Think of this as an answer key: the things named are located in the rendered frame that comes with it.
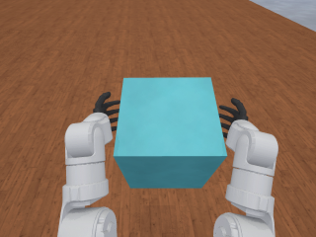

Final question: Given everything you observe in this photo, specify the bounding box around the right robot forearm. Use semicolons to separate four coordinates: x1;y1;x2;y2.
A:
225;119;278;237

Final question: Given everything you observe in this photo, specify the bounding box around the left robot forearm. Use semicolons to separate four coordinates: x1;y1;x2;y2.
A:
57;113;113;237

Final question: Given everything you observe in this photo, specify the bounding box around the right robot upper arm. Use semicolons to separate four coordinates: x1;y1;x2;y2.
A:
213;212;274;237

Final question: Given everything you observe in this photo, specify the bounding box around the carton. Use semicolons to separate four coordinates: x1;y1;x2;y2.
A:
114;77;227;189

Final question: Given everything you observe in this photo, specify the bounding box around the left robot upper arm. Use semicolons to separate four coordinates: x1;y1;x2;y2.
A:
58;206;118;237

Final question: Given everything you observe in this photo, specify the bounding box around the robot right hand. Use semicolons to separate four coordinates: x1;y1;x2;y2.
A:
218;98;248;138

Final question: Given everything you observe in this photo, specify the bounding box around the robot left hand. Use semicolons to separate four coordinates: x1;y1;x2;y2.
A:
93;92;120;131

